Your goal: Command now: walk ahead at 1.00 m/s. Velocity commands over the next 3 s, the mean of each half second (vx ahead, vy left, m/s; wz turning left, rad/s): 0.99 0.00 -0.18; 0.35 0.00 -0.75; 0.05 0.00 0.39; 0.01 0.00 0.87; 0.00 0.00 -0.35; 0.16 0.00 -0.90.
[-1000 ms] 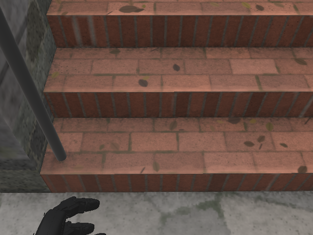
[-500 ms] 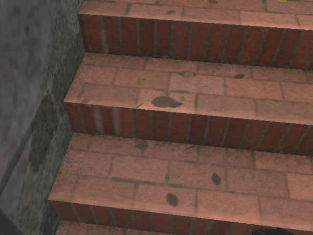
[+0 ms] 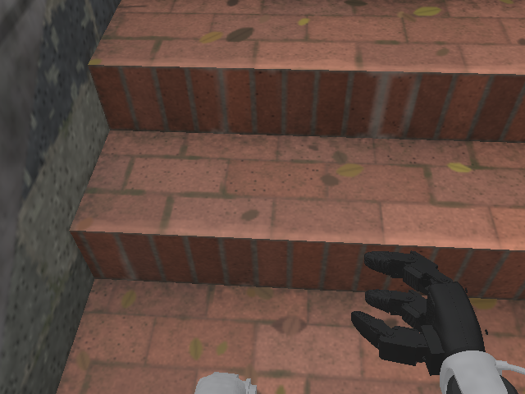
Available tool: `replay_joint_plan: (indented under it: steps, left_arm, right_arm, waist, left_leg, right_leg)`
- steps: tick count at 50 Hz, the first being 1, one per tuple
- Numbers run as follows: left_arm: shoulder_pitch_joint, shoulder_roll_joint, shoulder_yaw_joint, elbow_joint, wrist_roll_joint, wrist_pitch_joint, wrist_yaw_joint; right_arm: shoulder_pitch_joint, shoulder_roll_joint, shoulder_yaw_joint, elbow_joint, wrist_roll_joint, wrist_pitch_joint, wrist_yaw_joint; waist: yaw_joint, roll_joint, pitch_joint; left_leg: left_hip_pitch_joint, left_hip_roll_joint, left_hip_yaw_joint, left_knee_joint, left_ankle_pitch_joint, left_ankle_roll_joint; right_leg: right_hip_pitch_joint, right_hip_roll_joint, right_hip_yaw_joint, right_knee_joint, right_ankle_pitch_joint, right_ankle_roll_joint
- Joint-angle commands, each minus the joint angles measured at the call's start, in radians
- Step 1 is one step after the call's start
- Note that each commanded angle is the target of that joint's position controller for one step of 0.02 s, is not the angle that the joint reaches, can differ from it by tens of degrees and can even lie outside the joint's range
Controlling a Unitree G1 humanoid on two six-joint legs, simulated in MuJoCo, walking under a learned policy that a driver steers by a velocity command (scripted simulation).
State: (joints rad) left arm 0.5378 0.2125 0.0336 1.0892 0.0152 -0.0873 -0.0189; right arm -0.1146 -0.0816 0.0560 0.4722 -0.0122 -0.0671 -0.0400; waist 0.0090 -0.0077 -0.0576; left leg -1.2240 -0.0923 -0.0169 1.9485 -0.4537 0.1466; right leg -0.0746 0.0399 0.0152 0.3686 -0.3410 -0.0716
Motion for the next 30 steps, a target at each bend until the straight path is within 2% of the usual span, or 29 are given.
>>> replay_joint_plan:
  steps: [1, 2, 3, 4, 5, 6, 7, 8, 9, 10, 11, 12, 13, 14, 15, 16, 17, 18, 20, 21, 22, 23, 24, 25, 26, 27, 28, 29, 30]
  left_arm:
    - [-0.173, 0.102, 0.005, -0.148, -0.107, -0.072, 0.035]
    - [-0.191, 0.297, 0.052, -0.169, -0.116, -0.119, 0.033]
    - [-0.287, 0.380, 0.087, -0.186, -0.111, -0.137, 0.032]
    - [-0.345, 0.348, 0.100, -0.229, -0.086, -0.153, 0.019]
    - [-0.348, 0.217, 0.088, -0.241, -0.065, -0.154, -0.004]
    - [-0.195, 0.076, 0.059, -0.291, 0.015, -0.138, -0.027]
    - [-0.251, -0.015, 0.031, -0.381, 0.052, -0.121, -0.029]
    - [-0.391, -0.101, -0.004, -0.464, 0.062, -0.109, -0.025]
    - [-0.486, -0.193, -0.048, -0.525, 0.078, -0.096, -0.008]
    - [-0.477, -0.214, -0.069, -0.541, 0.070, -0.082, 0.008]
    - [-0.459, -0.205, -0.072, -0.533, 0.039, -0.065, 0.018]
    - [-0.508, -0.183, -0.078, -0.576, 0.011, -0.048, 0.027]
    - [-0.590, -0.193, -0.085, -0.614, -0.001, -0.020, 0.043]
    - [-0.699, -0.197, -0.101, -0.666, -0.011, -0.009, 0.061]
    - [-0.730, -0.184, -0.119, -0.726, -0.026, 0.005, 0.077]
    - [-0.682, -0.133, -0.113, -0.728, -0.042, 0.013, 0.082]
    - [-0.624, -0.094, -0.117, -0.680, -0.050, 0.023, 0.056]
    - [-0.498, -0.062, -0.095, -0.595, -0.035, 0.026, 0.037]
    - [-0.312, -0.005, -0.052, -0.526, -0.016, 0.062, 0.044]
    - [-0.259, 0.039, -0.037, -0.538, -0.011, 0.048, 0.030]
    - [-0.229, 0.094, -0.015, -0.506, -0.020, 0.037, 0.025]
    - [-0.302, 0.151, 0.030, -0.451, -0.005, 0.026, 0.006]
    - [-0.330, 0.211, 0.066, -0.419, 0.008, 0.041, 0.022]
    - [-0.279, 0.201, 0.074, -0.423, -0.005, 0.037, 0.027]
    - [-0.185, 0.180, 0.067, -0.358, 0.003, 0.018, 0.020]
    - [-0.123, 0.134, 0.055, -0.277, 0.006, 0.012, 0.006]
    - [-0.111, 0.077, 0.035, -0.238, -0.004, 0.010, 0.005]
    - [-0.143, 0.055, 0.019, -0.237, -0.010, 0.010, 0.000]
    - [-0.115, -0.062, -0.022, -0.164, 0.003, 0.014, -0.033]
  right_arm:
    - [0.177, -0.157, -0.010, -0.009, 0.032, 0.008, 0.004]
    - [0.331, -0.187, -0.034, 0.029, 0.041, 0.023, -0.014]
    - [0.517, -0.239, -0.062, 0.126, 0.050, 0.052, -0.019]
    - [0.625, -0.281, -0.084, 0.157, 0.025, 0.038, -0.012]
    - [0.667, -0.384, -0.120, 0.232, 0.001, 0.022, -0.012]
    - [0.558, -0.369, -0.134, 0.271, -0.021, 0.025, -0.022]
    - [0.445, -0.288, -0.134, 0.274, 0.001, 0.013, 0.003]
    - [0.456, -0.227, -0.123, 0.343, -0.009, -0.007, 0.016]
    - [0.527, -0.177, -0.120, 0.420, -0.020, -0.030, 0.035]
    - [0.558, -0.111, -0.107, 0.458, -0.030, -0.041, 0.042]
    - [0.514, -0.066, -0.093, 0.465, -0.029, -0.051, 0.043]
    - [0.465, -0.070, -0.085, 0.475, -0.027, -0.057, 0.050]
    - [0.474, -0.087, -0.076, 0.498, -0.007, -0.065, 0.047]
    - [0.500, -0.104, -0.067, 0.517, -0.004, -0.076, 0.049]
    - [0.497, -0.117, -0.059, 0.547, 0.019, -0.083, 0.050]
    - [0.480, -0.170, -0.069, 0.542, 0.035, -0.081, 0.031]
    - [0.504, -0.188, -0.067, 0.540, 0.068, -0.080, 0.015]
    - [0.536, -0.268, -0.075, 0.478, 0.116, -0.103, 0.000]
    - [0.484, -0.527, -0.152, 0.420, 0.119, -0.129, -0.009]
    - [0.452, -0.559, -0.184, 0.371, 0.092, -0.137, 0.009]
    - [0.460, -0.486, -0.185, 0.332, 0.080, -0.126, 0.027]
    - [0.440, -0.330, -0.161, 0.276, 0.010, -0.123, 0.039]
    - [0.495, -0.215, -0.131, 0.164, -0.030, -0.113, 0.063]
    - [0.356, -0.151, -0.107, 0.069, -0.051, -0.097, 0.035]
    - [0.201, -0.088, -0.075, -0.011, -0.063, -0.084, 0.011]
    - [0.189, -0.012, -0.041, -0.029, -0.063, -0.063, -0.011]
    - [0.180, -0.013, -0.029, -0.038, -0.061, -0.050, -0.023]
    - [0.163, -0.057, -0.024, -0.061, -0.041, -0.041, -0.033]
    - [0.125, -0.156, -0.026, -0.093, -0.036, -0.037, 0.039]
  waist:
    - [-0.186, -0.002, -0.083]
    - [-0.274, -0.038, -0.232]
    - [-0.356, -0.072, -0.384]
    - [-0.392, -0.087, -0.396]
    - [-0.364, 0.199, -0.335]
    - [-0.159, 0.335, -0.380]
    - [-0.083, 0.072, -0.266]
    - [-0.072, -0.003, -0.081]
    - [-0.066, -0.054, 0.056]
    - [-0.045, -0.043, 0.089]
    - [-0.011, -0.035, 0.137]
    - [0.047, -0.050, 0.198]
    - [0.049, -0.001, 0.250]
    - [0.045, 0.016, 0.260]
    - [0.098, 0.014, 0.274]
    - [0.130, 0.018, 0.196]
    - [0.131, -0.044, 0.104]
    - [0.136, -0.035, -0.078]
    - [0.243, 0.127, -0.326]
    - [0.254, 0.197, -0.364]
    - [0.242, 0.171, -0.383]
    - [0.139, 0.015, -0.254]
    - [0.044, -0.232, -0.281]
    - [0.081, -0.016, -0.206]
    - [0.093, 0.025, -0.072]
    - [0.043, 0.047, 0.063]
    - [0.016, 0.054, 0.138]
    - [-0.012, 0.078, 0.187]
    - [-0.125, 0.013, 0.045]
  left_leg:
    - [1.036, -0.059, 0.274, -0.610, 0.130, -0.057]
    - [1.201, -0.058, 0.231, -0.686, 0.164, -0.082]
    - [1.160, -0.041, 0.189, -0.715, 0.147, -0.065]
    - [1.151, -0.045, 0.092, -1.024, 0.131, -0.025]
    - [1.208, 0.116, -0.242, -1.331, 0.236, 0.113]
    - [1.285, 0.297, -0.770, -1.528, 0.401, 0.227]
    - [1.197, 0.273, -0.776, -1.532, 0.099, 0.262]
    - [1.153, 0.272, -0.678, -1.549, -0.044, 0.229]
    - [1.141, 0.267, -0.550, -1.540, 0.076, 0.179]
    - [1.150, 0.241, -0.382, -1.535, 0.153, 0.127]
    - [1.047, 0.238, -0.287, -1.573, 0.227, 0.091]
    - [0.877, 0.215, -0.174, -1.649, 0.247, 0.038]
    - [0.777, 0.240, -0.159, -1.724, 0.258, 0.024]
    - [0.713, 0.248, -0.109, -1.806, 0.318, 0.016]
    - [0.610, 0.219, -0.006, -1.913, 0.397, -0.037]
    - [0.473, 0.231, 0.017, -2.041, 0.504, -0.006]
    - [0.402, 0.179, 0.129, -2.095, 0.726, 0.009]
    - [0.511, 0.201, 0.129, -1.979, 1.407, 0.048]
    - [0.972, 0.296, 0.149, -1.607, 2.320, 0.055]
    - [1.148, 0.332, 0.121, -1.336, 2.427, 0.016]
    - [1.196, 0.299, 0.096, -1.014, 2.232, -0.019]
    - [0.917, 0.156, 0.028, -0.631, 0.864, -0.044]
    - [0.431, -0.010, -0.055, -0.034, 0.358, -0.121]
    - [0.174, -0.001, -0.067, 0.359, 0.250, -0.113]
    - [-0.044, 0.018, -0.076, 0.475, 0.128, -0.096]
    - [-0.175, 0.034, -0.052, 0.513, 0.017, -0.069]
    - [-0.226, 0.064, -0.026, 0.438, -0.065, -0.063]
    - [-0.080, 0.085, 0.025, 0.223, -0.115, -0.074]
    - [-0.248, 0.034, 0.040, 0.087, -0.356, -0.047]
  right_leg:
    - [-0.644, -0.077, -0.061, -0.290, 1.481, -0.121]
    - [-0.524, -0.167, -0.003, -0.139, 1.832, -0.147]
    - [-0.261, -0.276, 0.029, 0.074, 2.211, -0.140]
    - [-0.121, -0.254, 0.035, 0.395, 2.177, -0.106]
    - [-0.258, -0.007, 0.045, 1.026, 1.091, -0.024]
    - [-0.548, 0.181, 0.200, 1.529, 0.329, -0.001]
    - [-0.750, 0.148, 0.206, 1.778, 0.278, -0.032]
    - [-1.007, 0.127, 0.185, 1.943, 0.179, -0.072]
    - [-1.220, 0.127, 0.201, 2.112, 0.085, -0.118]
    - [-1.319, 0.107, 0.182, 2.125, 0.022, -0.138]
    - [-1.326, 0.099, 0.173, 2.115, -0.006, -0.134]
    - [-1.264, 0.070, 0.150, 1.943, -0.043, -0.116]
    - [-1.293, 0.070, 0.094, 1.970, -0.148, -0.091]
    - [-1.292, 0.062, 0.047, 1.932, -0.174, -0.083]
    - [-1.131, 0.011, 0.001, 1.607, -0.147, -0.086]
    - [-0.827, -0.025, -0.077, 1.383, -0.080, -0.073]
    - [-0.457, -0.005, -0.234, 1.146, 0.024, -0.049]
    - [-0.181, 0.067, -0.303, 1.141, 0.081, -0.042]
    - [-0.174, 0.093, -0.258, 1.021, 0.010, -0.051]
    - [-0.204, 0.108, -0.227, 0.774, -0.109, -0.067]
    - [-0.154, 0.127, -0.110, 0.477, -0.097, -0.112]
    - [-0.070, 0.048, 0.216, 0.245, 0.038, -0.187]
    - [0.138, -0.206, 0.778, 0.103, 0.573, -0.372]
    - [0.141, -0.270, 0.837, 0.053, 0.612, -0.412]
    - [0.147, -0.245, 0.735, 0.099, 0.549, -0.376]
    - [0.099, -0.187, 0.538, 0.117, 0.538, -0.275]
    - [0.018, -0.145, 0.403, 0.082, 0.516, -0.195]
    - [-0.196, -0.071, 0.277, -0.013, 0.546, -0.131]
    - [-0.081, -0.098, 0.238, 0.133, 0.783, -0.183]
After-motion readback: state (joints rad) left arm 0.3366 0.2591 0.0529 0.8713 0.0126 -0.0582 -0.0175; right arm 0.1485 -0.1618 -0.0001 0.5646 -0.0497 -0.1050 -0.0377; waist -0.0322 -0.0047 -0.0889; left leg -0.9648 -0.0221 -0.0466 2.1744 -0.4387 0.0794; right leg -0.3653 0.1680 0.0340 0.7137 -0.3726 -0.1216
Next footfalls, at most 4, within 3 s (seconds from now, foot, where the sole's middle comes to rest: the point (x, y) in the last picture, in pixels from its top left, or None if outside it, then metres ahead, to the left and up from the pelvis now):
0.08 left None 0.22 0.07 -0.61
0.44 right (332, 349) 0.47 -0.09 -0.44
0.70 left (249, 176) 0.76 0.07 -0.26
1.08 right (404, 176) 0.76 -0.24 -0.26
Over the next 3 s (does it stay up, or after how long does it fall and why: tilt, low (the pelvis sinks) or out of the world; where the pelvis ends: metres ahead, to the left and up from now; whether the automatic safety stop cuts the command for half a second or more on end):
stays up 0.93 -0.04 0.69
